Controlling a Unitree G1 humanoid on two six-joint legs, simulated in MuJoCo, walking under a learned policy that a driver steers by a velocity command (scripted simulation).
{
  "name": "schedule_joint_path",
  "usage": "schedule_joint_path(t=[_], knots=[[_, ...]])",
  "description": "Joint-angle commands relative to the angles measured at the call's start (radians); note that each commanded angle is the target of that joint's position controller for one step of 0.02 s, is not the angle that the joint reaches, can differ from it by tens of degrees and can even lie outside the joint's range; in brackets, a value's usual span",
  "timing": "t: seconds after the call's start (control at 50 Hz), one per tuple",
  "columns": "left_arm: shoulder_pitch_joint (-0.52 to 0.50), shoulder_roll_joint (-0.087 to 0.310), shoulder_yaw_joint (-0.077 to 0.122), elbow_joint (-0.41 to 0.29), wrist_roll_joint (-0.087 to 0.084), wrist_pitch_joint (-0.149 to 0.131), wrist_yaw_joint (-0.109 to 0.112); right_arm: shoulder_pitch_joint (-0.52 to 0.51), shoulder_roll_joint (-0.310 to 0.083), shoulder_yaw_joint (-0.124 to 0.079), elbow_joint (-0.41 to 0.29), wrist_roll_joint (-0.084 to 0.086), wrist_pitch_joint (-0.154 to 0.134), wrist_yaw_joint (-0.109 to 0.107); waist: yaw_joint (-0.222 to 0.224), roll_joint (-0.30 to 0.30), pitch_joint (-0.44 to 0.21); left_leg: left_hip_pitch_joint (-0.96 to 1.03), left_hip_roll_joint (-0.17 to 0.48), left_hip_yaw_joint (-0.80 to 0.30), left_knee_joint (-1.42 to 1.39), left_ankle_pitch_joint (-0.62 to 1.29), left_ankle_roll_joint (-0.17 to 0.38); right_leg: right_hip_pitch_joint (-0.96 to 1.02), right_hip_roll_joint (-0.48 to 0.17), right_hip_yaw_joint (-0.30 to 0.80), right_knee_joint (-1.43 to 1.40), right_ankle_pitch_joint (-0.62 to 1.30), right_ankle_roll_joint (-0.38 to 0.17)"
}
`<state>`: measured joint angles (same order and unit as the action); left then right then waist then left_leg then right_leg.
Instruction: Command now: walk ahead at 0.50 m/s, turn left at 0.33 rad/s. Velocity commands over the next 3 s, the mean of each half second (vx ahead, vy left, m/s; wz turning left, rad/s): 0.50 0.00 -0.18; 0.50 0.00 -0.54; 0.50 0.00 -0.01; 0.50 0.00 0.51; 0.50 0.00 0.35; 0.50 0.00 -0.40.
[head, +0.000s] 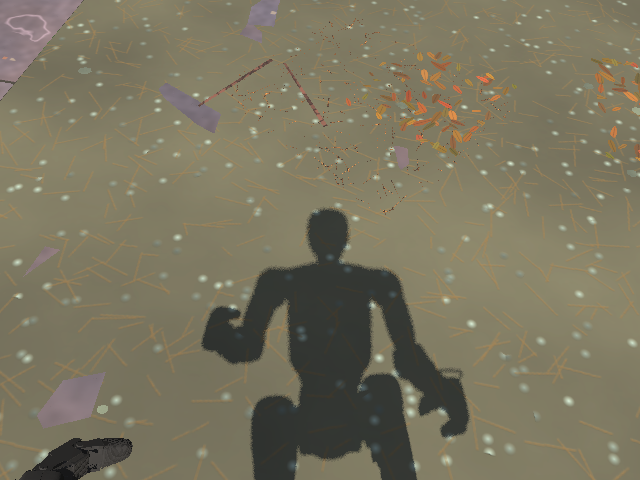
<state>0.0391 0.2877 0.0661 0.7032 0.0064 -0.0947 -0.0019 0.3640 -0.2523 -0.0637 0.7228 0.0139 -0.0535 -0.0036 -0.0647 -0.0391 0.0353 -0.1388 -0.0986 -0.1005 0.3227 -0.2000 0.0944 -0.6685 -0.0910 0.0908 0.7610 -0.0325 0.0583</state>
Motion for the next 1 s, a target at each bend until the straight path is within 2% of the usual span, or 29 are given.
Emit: schedule_joint_path(t=[0.02, 0.08, 0.14, 0.18, 0.2, 0.22, 0.24, 0.26, 0.28, 0.3, 0.32, 0.34, 0.4, 0.46, 0.54, 0.6, 0.64, 0.68, 0.7, 0.72, 0.74, 0.76, 0.78, 0.8, 0.82, 0.86, 0.9, 0.94, 1.0], knots=[[-0.087, 0.031, -0.004, -0.057, -0.01, -0.017, -0.02, -0.002, -0.167, -0.043, -0.048, 0.0, -0.016, -0.012, -0.013, 0.136, -0.016, -0.067, 0.212, -0.115, -0.121, 0.131, 0.124, 0.116, 0.043, -0.064, -0.161, 0.191, 0.006], [-0.135, 0.055, -0.002, -0.073, -0.018, -0.023, -0.035, 0.042, -0.169, -0.042, -0.015, -0.001, -0.015, -0.01, -0.039, 0.131, 0.015, 0.051, 0.27, -0.134, -0.092, 0.146, 0.121, 0.062, 0.037, -0.06, -0.22, 0.177, -0.034], [-0.132, 0.074, 0.002, -0.083, -0.024, -0.026, -0.049, 0.051, -0.183, -0.048, 0.008, -0.004, -0.003, -0.014, -0.026, 0.137, 0.033, 0.193, 0.33, -0.128, -0.044, 0.289, 0.1, 0.008, 0.038, -0.069, -0.255, 0.046, -0.094], [-0.035, 0.103, 0.016, -0.06, -0.024, -0.025, -0.052, 0.018, -0.201, -0.052, 0.005, -0.008, 0.003, -0.018, 0.027, 0.151, -0.026, 0.225, 0.314, -0.077, 0.062, 0.603, 0.072, 0.139, 0.087, -0.112, -0.259, -0.033, -0.135], [0.084, 0.132, 0.034, -0.026, -0.019, -0.023, -0.048, -0.001, -0.2, -0.049, 0.0, -0.011, 0.008, -0.019, 0.093, 0.135, -0.105, 0.21, 0.272, -0.028, 0.211, 0.776, 0.05, 0.304, 0.129, -0.145, -0.279, -0.017, -0.166], [0.239, 0.169, 0.046, 0.005, -0.012, -0.019, -0.044, -0.01, -0.181, -0.037, -0.015, -0.021, 0.011, -0.024, 0.163, 0.088, -0.223, 0.08, 0.232, 0.01, 0.437, 0.704, 0.019, 0.568, 0.064, -0.05, -0.245, 0.026, -0.211], [0.34, 0.261, 0.066, 0.008, -0.007, -0.016, -0.043, 0.102, -0.107, -0.014, -0.042, -0.036, -0.003, -0.022, 0.122, -0.139, -0.361, -0.275, 0.091, 0.068, 0.818, 0.24, -0.065, 0.927, -0.158, 0.376, -0.254, -0.032, -0.364], [0.378, 0.21, 0.056, 0.036, -0.034, -0.012, -0.051, 0.106, -0.1, -0.002, -0.041, -0.026, -0.023, -0.014, 0.132, -0.256, -0.395, -0.522, 0.0, 0.004, 0.998, -0.329, -0.1, 1.054, -0.241, 0.732, -0.447, -0.265, -0.441], [0.323, 0.156, 0.04, 0.023, -0.039, -0.007, -0.045, 0.004, -0.166, -0.013, -0.065, 0.004, -0.043, -0.002, 0.154, -0.137, -0.258, -0.629, 0.07, -0.053, 1.05, -0.283, -0.084, 0.969, -0.226, 0.662, -0.477, -0.397, -0.389], [0.268, 0.136, 0.033, 0.003, -0.026, 0.001, -0.039, -0.096, -0.174, -0.011, -0.088, 0.012, -0.058, 0.004, 0.152, -0.035, -0.159, -0.627, 0.11, -0.032, 1.008, -0.203, -0.072, 0.826, -0.187, 0.535, -0.491, -0.361, -0.352], [0.228, 0.125, 0.026, -0.003, -0.015, 0.005, -0.037, -0.149, -0.165, -0.011, -0.102, -0.006, -0.067, 0.004, 0.124, 0.038, -0.072, -0.61, 0.141, -0.014, 0.924, -0.157, -0.072, 0.685, -0.148, 0.445, -0.512, -0.256, -0.338], [0.208, 0.108, 0.019, -0.01, -0.009, 0.004, -0.033, -0.148, -0.165, -0.018, -0.106, -0.026, -0.067, 0.0, 0.092, 0.035, -0.059, -0.553, 0.17, -0.016, 0.841, -0.113, -0.076, 0.611, -0.114, 0.386, -0.527, -0.157, -0.326], [0.204, 0.112, 0.019, -0.013, -0.016, 0.005, -0.02, -0.116, -0.13, -0.013, -0.104, -0.037, -0.049, -0.006, 0.054, -0.026, -0.061, -0.49, 0.18, 0.013, 0.715, -0.087, -0.114, 0.517, -0.061, 0.293, -0.552, 0.028, -0.335], [0.245, 0.151, 0.031, 0.004, -0.024, 0.008, -0.002, -0.212, -0.104, -0.003, -0.131, -0.036, -0.041, -0.014, 0.079, -0.014, -0.038, -0.498, 0.161, 0.033, 0.532, 0.056, -0.153, 0.465, -0.03, 0.224, -0.559, 0.118, -0.323], [0.317, 0.153, 0.033, 0.033, -0.036, 0.029, 0.016, -0.359, -0.075, 0.008, -0.158, -0.025, -0.055, -0.001, 0.135, -0.033, -0.037, -0.391, 0.101, 0.043, 0.281, 0.28, -0.164, 0.428, 0.02, 0.194, -0.526, 0.074, -0.266], [0.367, 0.148, 0.033, 0.049, -0.04, 0.045, 0.022, -0.433, -0.089, 0.003, -0.177, -0.012, -0.066, 0.014, 0.155, -0.038, -0.031, -0.376, 0.077, 0.023, 0.19, 0.274, -0.154, 0.502, -0.004, 0.265, -0.47, 0.026, -0.258], [0.371, 0.146, 0.035, 0.051, -0.038, 0.055, 0.027, -0.438, -0.109, -0.005, -0.178, -0.008, -0.076, 0.021, 0.144, -0.052, -0.031, -0.358, 0.072, 0.004, 0.139, 0.214, -0.136, 0.57, -0.026, 0.326, -0.416, 0.019, -0.25], [0.342, 0.15, 0.039, 0.041, -0.035, 0.062, 0.029, -0.362, -0.137, -0.02, -0.159, -0.005, -0.084, 0.02, 0.095, -0.083, -0.05, -0.248, 0.072, 0.014, 0.101, 0.153, -0.099, 0.582, -0.03, 0.356, -0.346, 0.097, -0.231], [0.317, 0.13, 0.033, 0.028, -0.032, 0.061, 0.025, -0.26, -0.164, -0.035, -0.136, -0.011, -0.089, 0.012, 0.039, -0.075, -0.112, -0.081, 0.093, 0.018, 0.068, 0.176, -0.062, 0.548, 0.013, 0.326, -0.245, 0.167, -0.203], [0.298, 0.084, 0.015, 0.004, -0.018, 0.056, 0.018, -0.106, -0.212, -0.05, -0.121, -0.028, -0.09, 0.003, -0.035, -0.014, -0.253, 0.192, 0.236, -0.099, 0.119, 0.152, 0.007, 0.428, 0.061, 0.262, -0.007, 0.085, -0.17], [0.445, 0.009, -0.009, -0.01, -0.032, 0.046, 0.017, -0.001, -0.286, -0.068, -0.093, -0.039, -0.075, -0.001, 0.003, 0.262, -0.4, 0.558, 0.476, -0.494, 0.101, 0.049, 0.175, 0.083, 0.211, 0.119, 0.314, -0.407, -0.099], [0.458, 0.087, -0.003, -0.008, -0.044, 0.042, 0.018, 0.014, -0.219, -0.058, -0.081, -0.012, -0.066, 0.006, -0.001, 0.31, -0.383, 0.544, 0.538, -0.692, 0.032, -0.174, 0.197, -0.071, 0.141, 0.102, 0.474, -0.56, -0.085], [0.363, 0.156, 0.017, -0.009, -0.046, 0.047, 0.017, -0.04, -0.149, -0.039, -0.092, -0.01, -0.06, 0.003, -0.022, 0.187, -0.228, 0.408, 0.487, -0.552, 0.001, -0.224, 0.149, -0.116, 0.095, 0.102, 0.526, -0.471, -0.075], [0.292, 0.158, 0.021, -0.024, -0.036, 0.052, 0.018, -0.091, -0.128, -0.03, -0.094, -0.017, -0.052, 0.002, -0.011, 0.113, -0.128, 0.273, 0.437, -0.409, -0.022, -0.138, 0.111, -0.1, 0.062, 0.062, 0.516, -0.391, -0.065], [0.252, 0.144, 0.023, -0.039, -0.026, 0.053, 0.015, -0.124, -0.11, -0.022, -0.083, -0.02, -0.049, 0.004, 0.008, 0.099, -0.056, 0.165, 0.394, -0.314, -0.055, -0.041, 0.097, -0.087, 0.038, 0.051, 0.474, -0.341, -0.059], [0.257, 0.104, 0.023, -0.047, -0.033, 0.062, 0.005, -0.153, -0.094, -0.016, -0.068, -0.027, -0.054, 0.006, 0.046, 0.147, -0.018, 0.045, 0.341, -0.178, -0.113, 0.053, 0.08, -0.021, -0.002, 0.03, 0.422, -0.292, -0.057], [0.245, 0.067, 0.015, -0.062, -0.034, 0.072, 0.0, -0.154, -0.107, -0.023, -0.049, -0.018, -0.062, 0.009, 0.055, 0.147, -0.011, 0.008, 0.34, -0.099, -0.153, 0.122, 0.097, -0.022, -0.018, 0.012, 0.38, -0.262, -0.047], [0.204, 0.057, 0.01, -0.084, -0.027, 0.074, -0.003, -0.148, -0.139, -0.033, -0.028, -0.019, -0.066, 0.008, 0.054, 0.124, -0.006, 0.013, 0.353, -0.039, -0.174, 0.195, 0.113, -0.051, -0.029, 0.011, 0.305, -0.196, -0.035], [0.146, 0.051, 0.003, -0.096, -0.029, 0.065, -0.019, -0.147, -0.166, -0.039, -0.007, -0.019, -0.06, 0.004, 0.039, 0.102, -0.007, 0.039, 0.331, 0.078, -0.175, 0.276, 0.093, -0.033, -0.027, -0.012, 0.141, -0.03, -0.039]])
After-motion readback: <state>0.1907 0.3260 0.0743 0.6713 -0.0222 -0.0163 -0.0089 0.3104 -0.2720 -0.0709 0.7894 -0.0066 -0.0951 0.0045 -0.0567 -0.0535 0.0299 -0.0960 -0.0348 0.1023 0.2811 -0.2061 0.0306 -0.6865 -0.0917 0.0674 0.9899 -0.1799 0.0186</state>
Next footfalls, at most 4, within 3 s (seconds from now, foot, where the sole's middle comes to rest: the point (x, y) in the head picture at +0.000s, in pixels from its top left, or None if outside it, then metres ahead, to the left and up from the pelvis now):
0.22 right None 0.33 -0.15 -0.79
0.72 left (296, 402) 0.64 0.00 -0.79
1.22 right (451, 346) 0.76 -0.37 -0.79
1.74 left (385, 228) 1.13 -0.27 -0.79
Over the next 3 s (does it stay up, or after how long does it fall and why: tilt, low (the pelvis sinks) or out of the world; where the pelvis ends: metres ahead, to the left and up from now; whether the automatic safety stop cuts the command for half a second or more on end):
stays up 1.61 -0.36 0.00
